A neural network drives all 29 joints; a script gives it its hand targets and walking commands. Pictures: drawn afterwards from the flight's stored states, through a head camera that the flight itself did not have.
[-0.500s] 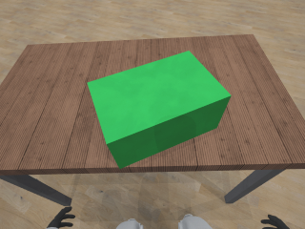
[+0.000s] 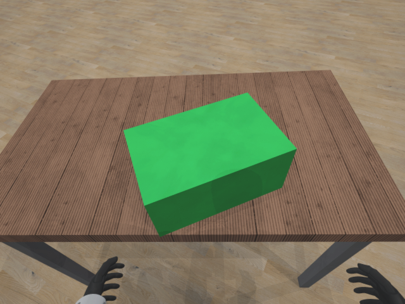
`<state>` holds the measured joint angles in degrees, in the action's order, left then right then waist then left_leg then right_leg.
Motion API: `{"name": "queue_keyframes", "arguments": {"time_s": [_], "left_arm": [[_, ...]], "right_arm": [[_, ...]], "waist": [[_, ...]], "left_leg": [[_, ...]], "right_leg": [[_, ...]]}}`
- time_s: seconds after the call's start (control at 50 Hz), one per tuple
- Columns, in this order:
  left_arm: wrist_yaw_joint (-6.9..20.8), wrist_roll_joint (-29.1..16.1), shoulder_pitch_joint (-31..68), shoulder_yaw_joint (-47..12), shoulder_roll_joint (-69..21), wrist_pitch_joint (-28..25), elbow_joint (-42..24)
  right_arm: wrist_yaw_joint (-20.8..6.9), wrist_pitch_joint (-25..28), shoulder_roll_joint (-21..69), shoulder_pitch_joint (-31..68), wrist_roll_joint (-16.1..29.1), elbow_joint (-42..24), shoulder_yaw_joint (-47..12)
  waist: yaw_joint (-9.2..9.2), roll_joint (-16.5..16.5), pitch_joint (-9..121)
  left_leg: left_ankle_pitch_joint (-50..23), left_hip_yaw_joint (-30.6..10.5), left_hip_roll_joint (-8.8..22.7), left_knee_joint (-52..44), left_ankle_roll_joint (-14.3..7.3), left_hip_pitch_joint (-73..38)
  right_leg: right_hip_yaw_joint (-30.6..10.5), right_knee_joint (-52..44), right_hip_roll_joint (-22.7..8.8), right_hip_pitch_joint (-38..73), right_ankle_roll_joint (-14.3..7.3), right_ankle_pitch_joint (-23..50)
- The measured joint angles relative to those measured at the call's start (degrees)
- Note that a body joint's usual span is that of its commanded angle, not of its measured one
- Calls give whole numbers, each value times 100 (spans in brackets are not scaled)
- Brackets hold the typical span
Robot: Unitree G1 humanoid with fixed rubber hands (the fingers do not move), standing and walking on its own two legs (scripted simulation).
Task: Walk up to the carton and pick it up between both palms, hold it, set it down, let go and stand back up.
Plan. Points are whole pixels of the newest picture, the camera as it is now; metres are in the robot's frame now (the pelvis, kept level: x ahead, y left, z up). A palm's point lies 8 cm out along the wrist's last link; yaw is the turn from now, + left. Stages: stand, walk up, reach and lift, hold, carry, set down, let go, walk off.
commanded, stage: reach and lift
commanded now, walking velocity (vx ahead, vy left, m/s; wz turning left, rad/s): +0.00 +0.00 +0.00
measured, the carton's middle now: (206, 160) +0.44 +0.02 +0.02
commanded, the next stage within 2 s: none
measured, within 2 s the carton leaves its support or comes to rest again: neither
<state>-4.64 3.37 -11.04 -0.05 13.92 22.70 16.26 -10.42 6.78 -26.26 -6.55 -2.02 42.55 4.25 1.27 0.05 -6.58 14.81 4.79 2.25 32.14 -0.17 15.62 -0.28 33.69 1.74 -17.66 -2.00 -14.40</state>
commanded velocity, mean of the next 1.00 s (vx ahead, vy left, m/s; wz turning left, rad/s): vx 0.00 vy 0.00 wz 0.00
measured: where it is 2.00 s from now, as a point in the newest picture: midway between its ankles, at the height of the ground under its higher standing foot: outside the picture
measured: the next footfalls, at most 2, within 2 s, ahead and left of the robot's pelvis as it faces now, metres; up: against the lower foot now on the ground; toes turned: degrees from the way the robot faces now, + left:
none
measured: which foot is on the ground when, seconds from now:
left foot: down 0.00-1.00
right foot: down 0.00-1.00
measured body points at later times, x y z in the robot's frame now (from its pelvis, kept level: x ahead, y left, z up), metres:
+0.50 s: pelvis +0.01 +0.00 +0.01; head +0.03 +0.00 +0.46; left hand +0.19 +0.23 -0.02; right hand +0.19 -0.31 -0.04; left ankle +0.03 +0.13 -0.73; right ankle +0.04 -0.09 -0.73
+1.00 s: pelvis +0.02 +0.00 +0.01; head +0.02 +0.00 +0.46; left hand +0.21 +0.22 +0.03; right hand +0.21 -0.32 +0.00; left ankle +0.03 +0.13 -0.73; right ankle +0.04 -0.09 -0.73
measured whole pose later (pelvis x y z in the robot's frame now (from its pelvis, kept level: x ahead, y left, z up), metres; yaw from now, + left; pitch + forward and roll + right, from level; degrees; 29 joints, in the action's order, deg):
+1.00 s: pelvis +0.02 +0.00 +0.01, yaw +0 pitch +0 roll +1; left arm -13.2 -1.9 -23.4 0.0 4.0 9.3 -7.8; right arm -20.8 9.0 -35.4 -14.0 18.4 29.6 4.3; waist -1.3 0.0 0.2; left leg 13.4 4.8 2.1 26.8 0.4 13.3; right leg -0.3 28.3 1.8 -15.3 -2.2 -13.1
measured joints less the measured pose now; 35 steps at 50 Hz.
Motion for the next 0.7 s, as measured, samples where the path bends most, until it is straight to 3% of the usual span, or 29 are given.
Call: {"name": "queue_keyframes", "arguments": {"time_s": [0.34,0.7], "left_arm": [[-256,-294,-531,1,-284,-632,-733],[-627,-433,-1152,0,-751,-1218,-1731]], "right_arm": [[-327,-11,-30,-458,495,-723,1],[-780,155,-702,-595,1506,-1012,0]], "waist": [[-149,0,387],[-239,0,542]], "left_leg": [[-143,0,-14,-399,15,-169],[-142,0,-16,-536,52,-227]], "right_leg": [[0,-393,0,170,-8,136],[0,-538,2,234,-11,130]]}}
